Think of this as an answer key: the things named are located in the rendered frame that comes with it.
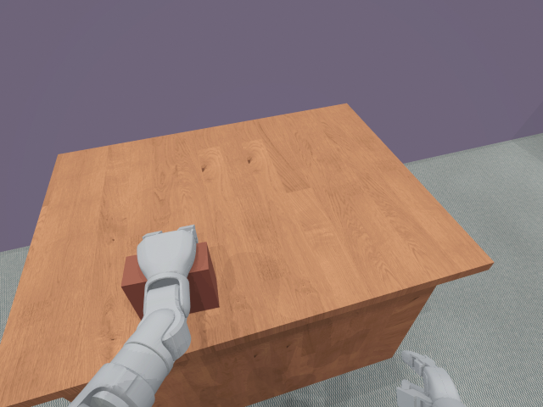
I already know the sponge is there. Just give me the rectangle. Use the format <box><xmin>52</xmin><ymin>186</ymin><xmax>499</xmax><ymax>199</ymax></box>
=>
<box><xmin>121</xmin><ymin>242</ymin><xmax>220</xmax><ymax>320</ymax></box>

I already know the table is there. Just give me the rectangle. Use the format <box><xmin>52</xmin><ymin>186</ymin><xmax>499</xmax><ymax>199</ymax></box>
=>
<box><xmin>0</xmin><ymin>103</ymin><xmax>495</xmax><ymax>407</ymax></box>

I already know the left robot hand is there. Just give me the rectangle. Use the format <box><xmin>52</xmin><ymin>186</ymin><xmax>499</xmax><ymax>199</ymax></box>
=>
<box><xmin>137</xmin><ymin>225</ymin><xmax>199</xmax><ymax>280</ymax></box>

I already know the left robot forearm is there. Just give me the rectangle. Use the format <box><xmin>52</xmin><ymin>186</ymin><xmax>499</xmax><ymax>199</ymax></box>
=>
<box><xmin>68</xmin><ymin>272</ymin><xmax>191</xmax><ymax>407</ymax></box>

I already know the right robot hand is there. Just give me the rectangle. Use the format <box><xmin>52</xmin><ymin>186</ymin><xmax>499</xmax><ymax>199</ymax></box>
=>
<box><xmin>396</xmin><ymin>350</ymin><xmax>461</xmax><ymax>407</ymax></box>

